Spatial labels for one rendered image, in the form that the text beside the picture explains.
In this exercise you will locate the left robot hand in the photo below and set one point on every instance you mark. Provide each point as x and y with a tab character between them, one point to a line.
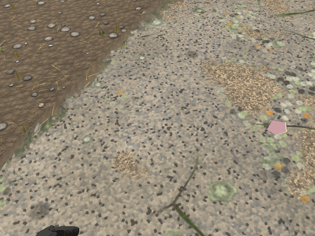
59	231

